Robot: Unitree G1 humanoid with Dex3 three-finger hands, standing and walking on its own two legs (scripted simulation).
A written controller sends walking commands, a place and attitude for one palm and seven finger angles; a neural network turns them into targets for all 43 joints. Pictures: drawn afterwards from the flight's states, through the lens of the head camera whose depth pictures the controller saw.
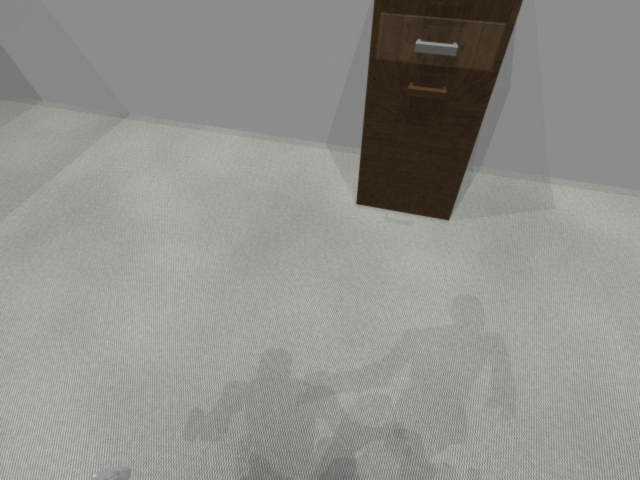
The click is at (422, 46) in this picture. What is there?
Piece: drawer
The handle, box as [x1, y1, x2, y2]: [414, 39, 457, 55]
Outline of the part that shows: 415,44 414,51 455,55 457,48 456,43 445,44 424,42 420,39 418,39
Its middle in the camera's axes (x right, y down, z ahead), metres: +0.37 -0.63 +1.26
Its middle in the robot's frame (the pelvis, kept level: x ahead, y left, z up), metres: +1.38 -0.31 -0.01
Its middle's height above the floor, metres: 0.77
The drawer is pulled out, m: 0.00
